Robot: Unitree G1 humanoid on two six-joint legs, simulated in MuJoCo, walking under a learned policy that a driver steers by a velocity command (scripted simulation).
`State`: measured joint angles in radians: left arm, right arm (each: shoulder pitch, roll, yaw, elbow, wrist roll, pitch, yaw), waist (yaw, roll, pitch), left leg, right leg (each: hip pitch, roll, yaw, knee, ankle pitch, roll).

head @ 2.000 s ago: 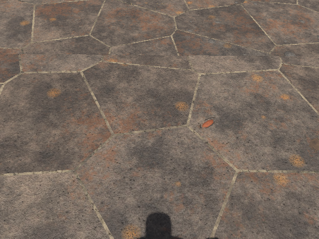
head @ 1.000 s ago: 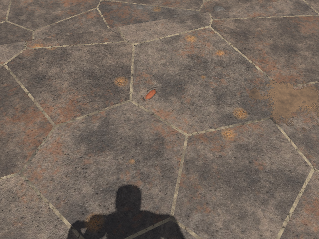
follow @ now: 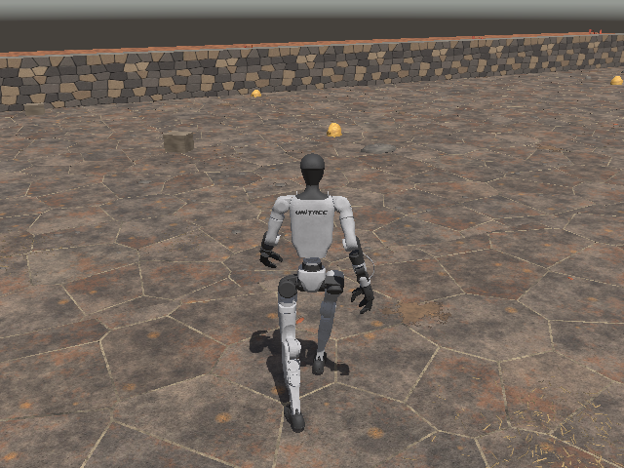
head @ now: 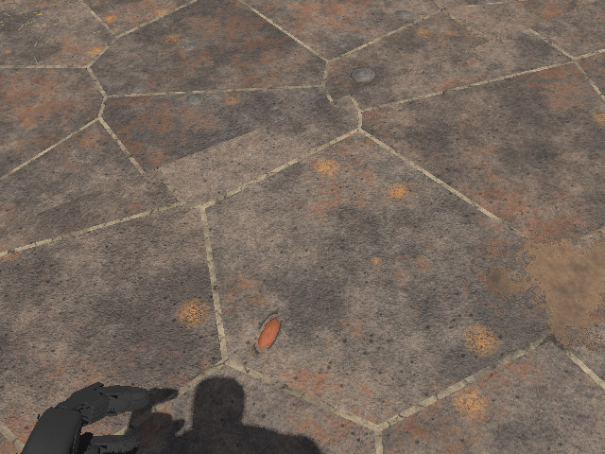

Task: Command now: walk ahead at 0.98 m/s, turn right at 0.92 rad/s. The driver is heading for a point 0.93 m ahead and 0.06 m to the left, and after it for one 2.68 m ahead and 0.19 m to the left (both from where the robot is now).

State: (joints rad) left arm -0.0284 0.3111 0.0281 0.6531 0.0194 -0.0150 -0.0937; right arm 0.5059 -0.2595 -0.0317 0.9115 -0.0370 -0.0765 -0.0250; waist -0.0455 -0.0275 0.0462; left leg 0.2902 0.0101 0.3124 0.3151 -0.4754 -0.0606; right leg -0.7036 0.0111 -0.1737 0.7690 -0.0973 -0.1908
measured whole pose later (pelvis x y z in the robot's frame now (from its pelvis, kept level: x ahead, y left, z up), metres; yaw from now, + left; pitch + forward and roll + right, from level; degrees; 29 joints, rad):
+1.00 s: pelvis +0.93 -0.03 +0.02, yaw +19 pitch +2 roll +0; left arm 0.03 0.24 -0.03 0.61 0.04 -0.09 0.02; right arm 0.36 -0.34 -0.09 0.79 0.02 -0.01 -0.03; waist -0.09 0.02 0.11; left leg -0.34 -0.14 -0.11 1.32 -0.51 0.02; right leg -0.50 -0.03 -0.02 0.58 -0.10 0.03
